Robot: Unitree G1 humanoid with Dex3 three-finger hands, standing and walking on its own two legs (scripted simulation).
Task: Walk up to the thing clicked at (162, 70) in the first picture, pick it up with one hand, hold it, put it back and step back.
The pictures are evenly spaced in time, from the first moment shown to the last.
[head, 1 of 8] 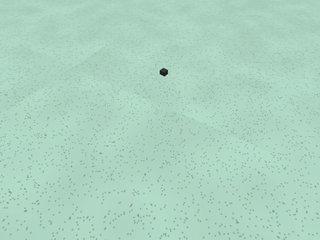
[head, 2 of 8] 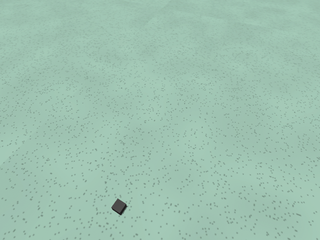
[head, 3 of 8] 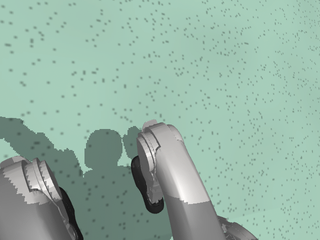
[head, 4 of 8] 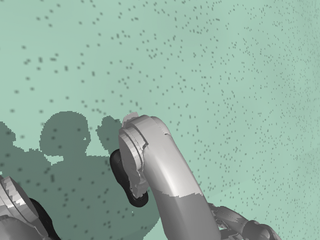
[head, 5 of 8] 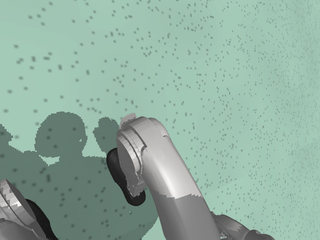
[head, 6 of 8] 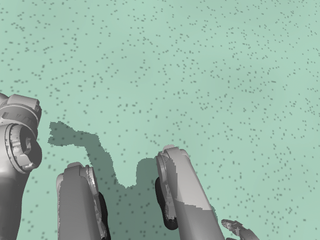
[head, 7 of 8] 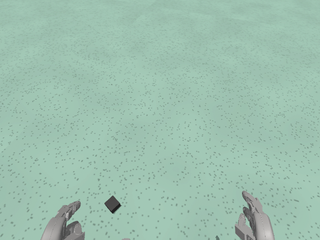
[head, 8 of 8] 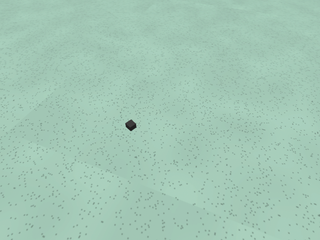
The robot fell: no
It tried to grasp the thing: yes
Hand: left
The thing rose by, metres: 0.67
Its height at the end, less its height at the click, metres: +0.00
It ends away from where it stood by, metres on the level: 0.01
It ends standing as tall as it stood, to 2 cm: yes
